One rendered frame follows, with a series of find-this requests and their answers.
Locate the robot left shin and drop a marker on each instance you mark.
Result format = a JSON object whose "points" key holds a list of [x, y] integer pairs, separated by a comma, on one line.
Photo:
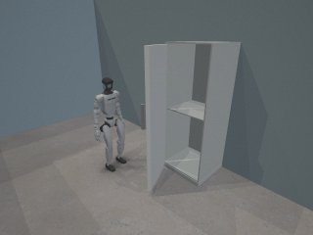
{"points": [[120, 150]]}

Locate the fridge door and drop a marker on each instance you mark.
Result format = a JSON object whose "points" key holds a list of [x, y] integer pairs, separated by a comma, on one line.
{"points": [[155, 60]]}

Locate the left robot forearm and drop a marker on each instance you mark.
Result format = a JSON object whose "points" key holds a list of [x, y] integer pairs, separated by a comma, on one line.
{"points": [[118, 112]]}

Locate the robot right upper arm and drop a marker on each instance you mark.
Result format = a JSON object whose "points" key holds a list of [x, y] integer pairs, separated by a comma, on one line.
{"points": [[98, 100]]}

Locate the handle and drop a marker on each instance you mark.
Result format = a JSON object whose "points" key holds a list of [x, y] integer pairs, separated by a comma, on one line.
{"points": [[142, 116]]}

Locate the robot head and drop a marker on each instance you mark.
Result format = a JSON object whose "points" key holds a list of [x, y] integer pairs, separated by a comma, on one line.
{"points": [[107, 81]]}

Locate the robot right hand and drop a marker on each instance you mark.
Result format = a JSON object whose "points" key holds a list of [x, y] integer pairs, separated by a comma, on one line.
{"points": [[97, 134]]}

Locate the right robot forearm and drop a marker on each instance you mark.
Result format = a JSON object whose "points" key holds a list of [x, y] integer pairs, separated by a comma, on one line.
{"points": [[96, 120]]}

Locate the robot left upper arm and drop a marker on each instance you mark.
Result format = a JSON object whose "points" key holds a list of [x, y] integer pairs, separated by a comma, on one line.
{"points": [[117, 98]]}

